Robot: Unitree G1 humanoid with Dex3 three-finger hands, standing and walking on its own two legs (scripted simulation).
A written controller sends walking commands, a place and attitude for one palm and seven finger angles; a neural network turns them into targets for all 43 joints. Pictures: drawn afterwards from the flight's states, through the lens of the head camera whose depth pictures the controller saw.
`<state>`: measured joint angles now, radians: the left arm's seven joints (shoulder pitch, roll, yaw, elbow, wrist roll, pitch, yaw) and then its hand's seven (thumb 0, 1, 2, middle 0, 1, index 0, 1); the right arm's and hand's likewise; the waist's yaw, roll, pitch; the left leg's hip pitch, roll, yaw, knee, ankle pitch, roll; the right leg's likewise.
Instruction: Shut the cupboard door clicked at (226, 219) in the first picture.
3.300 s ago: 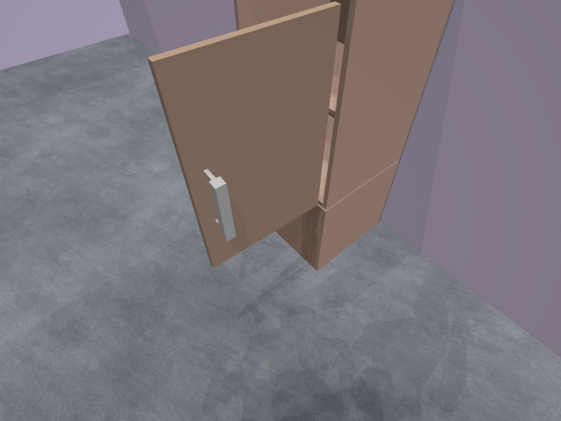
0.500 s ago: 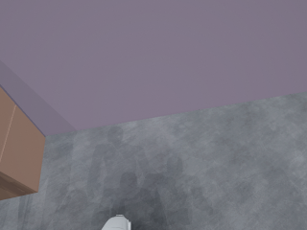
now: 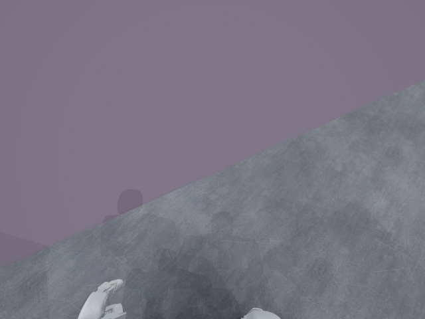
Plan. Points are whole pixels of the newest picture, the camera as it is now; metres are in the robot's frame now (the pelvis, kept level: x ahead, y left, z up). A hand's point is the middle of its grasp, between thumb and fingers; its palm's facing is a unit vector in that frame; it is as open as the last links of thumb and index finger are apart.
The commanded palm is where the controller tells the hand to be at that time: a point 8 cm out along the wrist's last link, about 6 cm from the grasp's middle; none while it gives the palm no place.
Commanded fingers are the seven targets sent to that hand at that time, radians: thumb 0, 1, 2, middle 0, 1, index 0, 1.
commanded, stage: walk to a spot facing it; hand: left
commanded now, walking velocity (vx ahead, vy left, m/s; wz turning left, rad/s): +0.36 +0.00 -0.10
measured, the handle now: out of the picture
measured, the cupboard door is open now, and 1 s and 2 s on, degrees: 87 87 87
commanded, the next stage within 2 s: turn to face it in 0.18 s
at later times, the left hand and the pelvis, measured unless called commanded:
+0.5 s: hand (145, 255) +0.27 +0.17 -0.16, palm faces +0.06 -0.98 -0.20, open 7.4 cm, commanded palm none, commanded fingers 0.00 0.90 0.90 -0.20 -0.30 -0.20 -0.30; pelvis +0.20 -0.02 +0.01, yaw +3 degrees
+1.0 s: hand (135, 239) +0.31 +0.20 -0.15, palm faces +0.39 -0.88 -0.28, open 7.4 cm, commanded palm none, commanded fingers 0.00 0.90 0.90 -0.20 -0.30 -0.20 -0.30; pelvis +0.29 -0.04 +0.01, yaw +22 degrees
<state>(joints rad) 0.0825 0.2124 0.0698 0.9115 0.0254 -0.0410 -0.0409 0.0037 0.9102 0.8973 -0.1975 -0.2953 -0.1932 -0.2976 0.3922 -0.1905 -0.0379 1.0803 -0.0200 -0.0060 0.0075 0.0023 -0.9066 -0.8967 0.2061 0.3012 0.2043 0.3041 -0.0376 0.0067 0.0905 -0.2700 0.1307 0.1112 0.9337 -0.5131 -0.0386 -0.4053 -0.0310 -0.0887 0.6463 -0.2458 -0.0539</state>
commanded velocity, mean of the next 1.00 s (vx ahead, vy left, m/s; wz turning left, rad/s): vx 0.07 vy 0.00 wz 0.43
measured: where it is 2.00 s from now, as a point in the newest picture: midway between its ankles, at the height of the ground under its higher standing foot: (238, 269)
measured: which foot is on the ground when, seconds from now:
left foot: up 0.00-0.24, down 0.26-0.50, up 0.52-0.74, down 0.76-1.00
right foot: down 0.00-0.26, up 0.28-0.48, down 0.50-0.76, up 0.78-1.00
